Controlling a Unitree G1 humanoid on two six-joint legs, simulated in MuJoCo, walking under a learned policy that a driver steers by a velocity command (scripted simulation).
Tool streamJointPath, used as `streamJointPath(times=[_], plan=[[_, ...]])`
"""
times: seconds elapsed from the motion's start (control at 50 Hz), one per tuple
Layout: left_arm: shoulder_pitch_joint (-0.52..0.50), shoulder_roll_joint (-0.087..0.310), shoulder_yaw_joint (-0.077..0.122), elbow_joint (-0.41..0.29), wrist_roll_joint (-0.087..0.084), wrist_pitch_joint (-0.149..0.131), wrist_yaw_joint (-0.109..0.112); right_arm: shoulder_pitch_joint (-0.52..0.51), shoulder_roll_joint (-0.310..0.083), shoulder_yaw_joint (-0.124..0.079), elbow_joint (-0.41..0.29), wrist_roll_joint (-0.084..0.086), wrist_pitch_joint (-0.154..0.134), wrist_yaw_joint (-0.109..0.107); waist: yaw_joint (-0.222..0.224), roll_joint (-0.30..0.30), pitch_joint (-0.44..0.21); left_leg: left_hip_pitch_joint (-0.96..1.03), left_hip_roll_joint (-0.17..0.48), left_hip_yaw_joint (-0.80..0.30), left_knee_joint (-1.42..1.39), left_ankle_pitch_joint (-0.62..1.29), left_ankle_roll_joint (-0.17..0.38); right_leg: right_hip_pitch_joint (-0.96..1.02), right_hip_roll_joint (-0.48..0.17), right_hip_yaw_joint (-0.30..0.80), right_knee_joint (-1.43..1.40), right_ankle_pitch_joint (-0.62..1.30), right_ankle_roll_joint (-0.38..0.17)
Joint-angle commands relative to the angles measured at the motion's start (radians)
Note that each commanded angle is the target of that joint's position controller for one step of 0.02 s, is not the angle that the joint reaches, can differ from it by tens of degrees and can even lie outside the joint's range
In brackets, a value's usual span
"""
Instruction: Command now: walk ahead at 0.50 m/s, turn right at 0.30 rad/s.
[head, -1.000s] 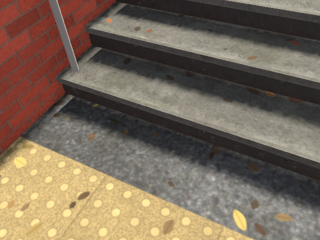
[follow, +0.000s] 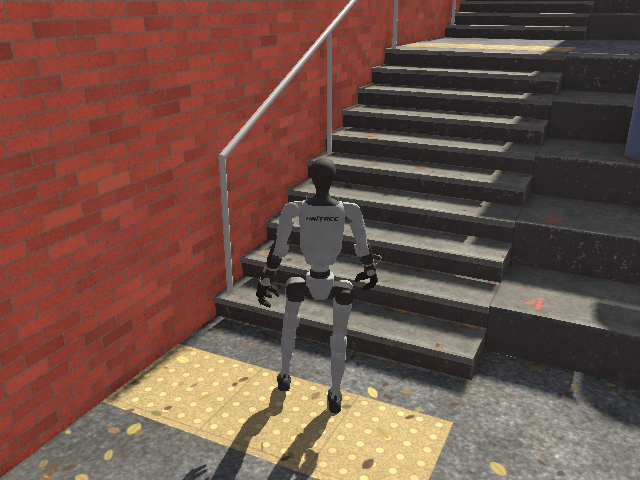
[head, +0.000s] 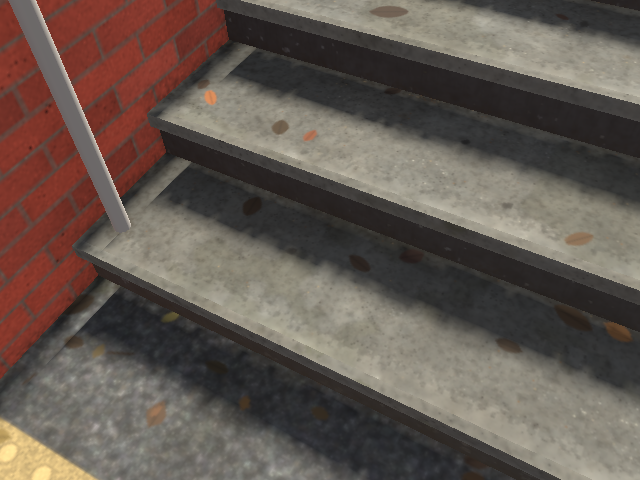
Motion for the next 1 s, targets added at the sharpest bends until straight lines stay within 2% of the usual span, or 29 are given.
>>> streamJointPath(times=[0.02, 0.14, 0.2, 0.22, 0.24, 0.26, 0.28, 0.3, 0.32, 0.34, 0.36, 0.42, 0.58, 0.62, 0.66, 0.68, 0.7, 0.72, 0.74, 0.76, 0.78, 0.8, 0.82, 0.84, 0.88, 0.9, 0.96, 0.98, 1.0], plan=[[-0.046, 0.168, 0.041, -0.069, -0.011, -0.013, 0.020, -0.036, -0.042, -0.010, -0.066, -0.001, -0.014, -0.001, -0.031, -0.097, -0.004, 0.018, -0.010, 0.000, -0.188, 0.171, -0.031, -0.023, -0.229, 0.196, -0.166, 0.125, -0.154], [0.038, 0.194, 0.051, -0.046, -0.023, 0.013, 0.039, -0.212, -0.053, -0.013, -0.116, 0.021, -0.041, 0.024, 0.027, -0.128, 0.011, 0.109, -0.079, -0.001, -0.447, 0.228, -0.038, 0.037, -0.250, 0.254, -0.070, 0.050, -0.125], [0.012, 0.199, 0.057, -0.054, -0.020, 0.021, 0.046, -0.160, -0.094, -0.028, -0.111, 0.022, -0.057, 0.028, -0.023, -0.153, -0.011, 0.216, -0.087, -0.006, -0.509, 0.141, -0.002, 0.069, -0.274, 0.325, 0.027, 0.061, -0.090], [-0.004, 0.179, 0.051, -0.061, -0.017, 0.022, 0.046, -0.082, -0.111, -0.038, -0.089, 0.017, -0.061, 0.023, -0.066, -0.152, -0.048, 0.333, -0.094, 0.015, -0.548, 0.130, 0.021, 0.051, -0.239, 0.314, 0.104, 0.114, -0.067], [-0.009, 0.132, 0.035, -0.072, -0.007, 0.020, 0.044, 0.039, -0.156, -0.057, -0.068, 0.004, -0.066, 0.013, -0.123, -0.129, -0.144, 0.538, -0.037, -0.021, -0.547, 0.127, 0.066, -0.017, -0.172, 0.274, 0.277, 0.129, -0.032], [0.002, 0.057, 0.009, -0.103, 0.022, 0.018, 0.043, 0.201, -0.226, -0.073, -0.052, -0.007, -0.060, 0.002, -0.169, 0.043, -0.305, 0.817, 0.165, -0.218, -0.516, 0.159, 0.119, -0.193, -0.084, 0.178, 0.590, -0.147, 0.013], [0.123, 0.031, -0.001, -0.139, -0.019, 0.006, 0.041, 0.216, -0.269, -0.082, -0.035, -0.022, -0.046, 0.014, -0.093, 0.374, -0.366, 1.011, 0.329, -0.646, -0.634, -0.026, 0.254, -0.526, -0.009, 0.123, 0.844, -0.482, 0.047], [0.092, 0.146, 0.024, -0.105, -0.039, 0.012, 0.044, 0.176, -0.159, -0.060, -0.053, -0.012, -0.045, 0.019, -0.115, 0.190, -0.273, 0.928, 0.294, -0.607, -0.660, -0.183, 0.231, -0.601, -0.085, 0.186, 0.966, -0.410, 0.056], [0.005, 0.183, 0.037, -0.116, -0.034, 0.019, 0.041, 0.135, -0.104, -0.044, -0.059, -0.003, -0.043, 0.017, -0.125, 0.097, -0.173, 0.814, 0.255, -0.434, -0.667, -0.149, 0.194, -0.612, -0.116, 0.167, 0.979, -0.317, 0.057], [-0.033, 0.166, 0.037, -0.123, -0.023, 0.026, 0.043, 0.084, -0.088, -0.035, -0.057, -0.007, -0.041, 0.019, -0.101, 0.034, -0.125, 0.705, 0.209, -0.322, -0.691, -0.029, 0.180, -0.566, -0.150, 0.148, 0.959, -0.246, 0.067], [-0.062, 0.149, 0.038, -0.135, -0.014, 0.032, 0.042, 0.050, -0.063, -0.028, -0.049, -0.009, -0.039, 0.018, -0.084, 0.040, -0.078, 0.631, 0.174, -0.240, -0.718, 0.065, 0.183, -0.550, -0.171, 0.140, 0.919, -0.204, 0.077], [-0.069, 0.086, 0.028, -0.158, -0.019, 0.053, 0.034, 0.028, -0.080, -0.035, -0.027, -0.011, -0.052, 0.013, -0.053, 0.063, -0.051, 0.530, 0.143, -0.073, -0.775, 0.266, 0.199, -0.493, -0.190, 0.110, 0.896, -0.133, 0.098], [-0.214, 0.054, 0.011, -0.234, -0.008, 0.076, 0.010, 0.042, -0.136, -0.049, 0.010, 0.002, -0.024, -0.007, -0.086, 0.033, -0.020, 0.543, 0.145, 0.158, -0.787, 0.300, 0.192, -0.441, -0.180, 0.027, 0.638, 0.041, 0.109], [-0.258, 0.050, 0.006, -0.269, 0.002, 0.091, 0.006, 0.069, -0.148, -0.048, 0.021, 0.008, -0.007, -0.008, -0.098, 0.036, -0.011, 0.644, 0.212, 0.128, -0.752, 0.360, 0.192, -0.512, -0.180, 0.010, 0.689, -0.073, 0.080], [-0.244, 0.056, 0.007, -0.288, 0.000, 0.099, -0.006, 0.011, -0.174, -0.050, -0.003, 0.014, 0.014, -0.005, -0.057, 0.036, -0.029, 0.636, 0.198, 0.198, -0.668, 0.635, 0.160, -0.404, -0.146, -0.041, 0.616, -0.144, 0.044], [-0.220, 0.086, 0.021, -0.286, 0.007, 0.102, -0.008, -0.002, -0.187, -0.050, -0.012, 0.021, 0.019, -0.005, -0.039, 0.052, -0.073, 0.633, 0.176, 0.231, -0.580, 0.852, 0.142, -0.297, -0.104, -0.075, 0.560, -0.141, 0.031], [-0.148, 0.117, 0.042, -0.274, 0.010, 0.101, -0.007, 0.003, -0.201, -0.052, -0.013, 0.032, 0.022, -0.001, -0.002, 0.069, -0.133, 0.641, 0.160, 0.244, -0.447, 0.999, 0.130, -0.178, -0.056, -0.107, 0.504, -0.123, 0.015], [-0.009, 0.132, 0.061, -0.240, 0.010, 0.098, -0.005, -0.035, -0.202, -0.051, -0.014, 0.049, 0.023, 0.004, 0.083, 0.077, -0.185, 0.587, 0.139, 0.260, -0.272, 1.020, 0.109, -0.001, -0.028, -0.124, 0.360, -0.012, -0.019], [0.148, 0.157, 0.082, -0.181, 0.010, 0.094, 0.008, -0.073, -0.160, -0.038, -0.023, 0.056, 0.014, 0.010, 0.169, 0.011, -0.187, 0.455, 0.066, 0.277, -0.014, 0.789, 0.058, 0.190, 0.003, -0.127, 0.126, 0.167, -0.051], [0.139, 0.246, 0.084, -0.141, 0.010, 0.089, 0.023, -0.050, -0.010, 0.004, -0.051, -0.011, -0.009, 0.014, 0.079, -0.266, -0.048, -0.005, -0.058, 0.231, 0.375, -0.300, -0.006, 0.370, -0.156, 0.171, 0.145, 0.560, -0.079], [0.117, 0.312, 0.077, -0.206, 0.035, 0.070, 0.027, 0.105, 0.048, 0.036, -0.060, -0.024, -0.042, 0.026, -0.024, -0.305, -0.243, -0.185, -0.110, 0.036, 0.636, -0.430, -0.024, 0.475, -0.415, 0.595, 0.186, 0.811, -0.290], [0.133, 0.268, 0.087, -0.212, 0.026, 0.065, 0.015, 0.034, -0.063, 0.009, -0.078, 0.010, -0.057, 0.025, 0.054, -0.140, -0.297, -0.289, -0.115, -0.016, 0.712, -0.336, -0.042, 0.475, -0.455, 0.699, 0.043, 0.382, -0.385], [0.139, 0.210, 0.072, -0.176, 0.003, 0.066, 0.013, -0.022, -0.078, 0.004, -0.091, 0.032, -0.063, 0.022, 0.033, -0.065, -0.158, -0.383, -0.081, 0.003, 0.684, -0.273, -0.027, 0.392, -0.416, 0.657, -0.011, 0.047, -0.332], [0.117, 0.174, 0.059, -0.151, 0.013, 0.073, 0.010, -0.090, -0.013, 0.026, -0.095, 0.018, -0.061, 0.017, 0.027, -0.046, -0.070, -0.472, -0.066, 0.038, 0.807, -0.247, -0.033, 0.318, -0.394, 0.638, -0.025, -0.065, -0.289], [0.067, 0.096, 0.017, -0.146, 0.025, 0.076, 0.011, -0.074, 0.031, 0.043, -0.122, 0.003, -0.038, 0.025, -0.048, -0.058, 0.009, -0.510, -0.046, 0.038, 0.962, -0.199, -0.034, 0.098, -0.331, 0.525, -0.008, -0.030, -0.236], [0.082, 0.078, 0.007, -0.118, 0.026, 0.081, 0.015, -0.073, 0.084, 0.059, -0.140, 0.007, -0.027, 0.030, -0.057, -0.125, 0.012, -0.580, -0.064, 0.070, 1.187, -0.249, -0.033, 0.051, -0.320, 0.507, -0.020, -0.037, -0.235], [0.109, 0.052, -0.023, -0.048, 0.025, 0.087, 0.015, -0.102, 0.147, 0.104, -0.216, 0.020, -0.015, 0.035, -0.080, -0.108, 0.059, -0.776, -0.053, 0.081, 1.390, -0.249, -0.001, -0.055, -0.282, 0.426, -0.013, -0.179, -0.160], [0.106, 0.043, -0.031, -0.032, 0.023, 0.088, 0.018, -0.143, 0.155, 0.117, -0.248, 0.018, -0.017, 0.036, -0.078, -0.095, 0.082, -0.777, -0.051, 0.098, 1.329, -0.217, 0.004, -0.112, -0.250, 0.392, -0.031, -0.217, -0.137], [0.104, 0.035, -0.037, -0.013, 0.009, 0.098, 0.020, -0.222, 0.186, 0.140, -0.311, -0.002, -0.019, 0.040, -0.077, -0.094, 0.084, -0.743, -0.036, 0.135, 1.181, -0.154, 0.001, -0.194, -0.190, 0.350, -0.039, -0.239, -0.115]])
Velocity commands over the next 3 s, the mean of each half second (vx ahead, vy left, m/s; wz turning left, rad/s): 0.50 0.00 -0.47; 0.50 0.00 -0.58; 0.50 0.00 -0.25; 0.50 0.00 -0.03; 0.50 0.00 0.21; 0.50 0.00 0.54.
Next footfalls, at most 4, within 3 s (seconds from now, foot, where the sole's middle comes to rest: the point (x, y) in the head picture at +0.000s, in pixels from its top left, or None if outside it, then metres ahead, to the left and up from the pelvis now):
0.24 left None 0.31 0.15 -0.78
0.74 right None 0.41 -0.14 -0.78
1.18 left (438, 337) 0.73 -0.15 -0.63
1.72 right None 0.84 -0.61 -0.48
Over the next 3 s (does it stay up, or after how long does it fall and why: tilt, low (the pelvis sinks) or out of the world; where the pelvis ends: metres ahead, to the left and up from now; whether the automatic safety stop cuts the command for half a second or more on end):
stays up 1.36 -0.88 0.54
